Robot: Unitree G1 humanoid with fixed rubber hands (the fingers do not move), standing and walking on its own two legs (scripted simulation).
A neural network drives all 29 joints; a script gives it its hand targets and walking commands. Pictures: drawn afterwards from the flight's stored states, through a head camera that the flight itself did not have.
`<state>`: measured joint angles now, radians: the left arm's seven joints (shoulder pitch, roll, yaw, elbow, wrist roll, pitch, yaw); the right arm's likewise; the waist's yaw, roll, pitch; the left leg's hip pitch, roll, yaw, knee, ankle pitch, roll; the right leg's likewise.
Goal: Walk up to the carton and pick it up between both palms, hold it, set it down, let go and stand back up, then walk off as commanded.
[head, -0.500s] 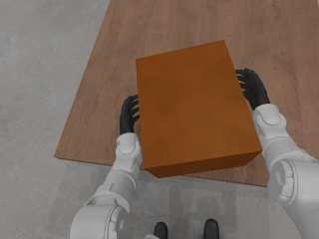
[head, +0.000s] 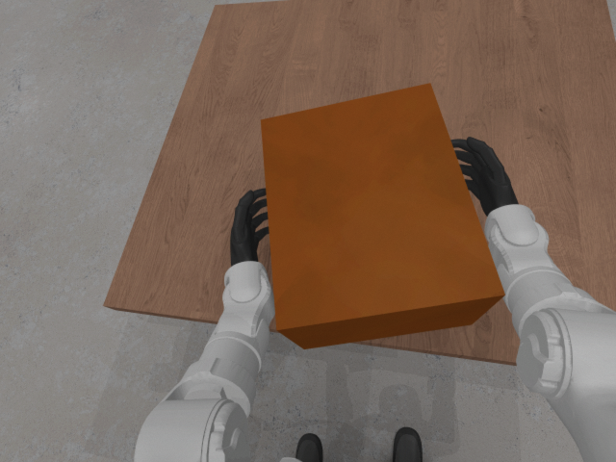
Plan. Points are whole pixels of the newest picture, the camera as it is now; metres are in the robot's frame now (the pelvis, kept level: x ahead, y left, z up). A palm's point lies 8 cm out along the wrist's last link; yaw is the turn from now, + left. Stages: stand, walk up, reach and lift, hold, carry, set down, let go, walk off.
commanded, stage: reach and lift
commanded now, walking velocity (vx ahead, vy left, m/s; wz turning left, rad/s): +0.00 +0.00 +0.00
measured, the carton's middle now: (364, 221) +0.44 +0.02 -0.05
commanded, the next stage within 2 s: none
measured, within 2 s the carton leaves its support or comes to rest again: leaves its support in 0.34 s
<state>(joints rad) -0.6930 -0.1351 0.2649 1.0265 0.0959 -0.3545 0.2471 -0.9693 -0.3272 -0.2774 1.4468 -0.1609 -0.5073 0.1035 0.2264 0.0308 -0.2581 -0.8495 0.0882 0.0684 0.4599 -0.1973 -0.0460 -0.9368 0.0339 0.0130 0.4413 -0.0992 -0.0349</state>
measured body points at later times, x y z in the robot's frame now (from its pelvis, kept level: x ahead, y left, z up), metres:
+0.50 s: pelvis -0.01 +0.00 +0.00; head +0.13 -0.03 +0.43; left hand +0.37 +0.18 -0.01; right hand +0.48 -0.13 +0.00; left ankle -0.03 +0.16 -0.72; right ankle +0.02 -0.09 -0.72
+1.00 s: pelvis -0.02 +0.00 +0.01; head +0.03 -0.02 +0.46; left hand +0.35 +0.19 +0.06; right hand +0.45 -0.12 +0.09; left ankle -0.03 +0.16 -0.72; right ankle +0.02 -0.09 -0.72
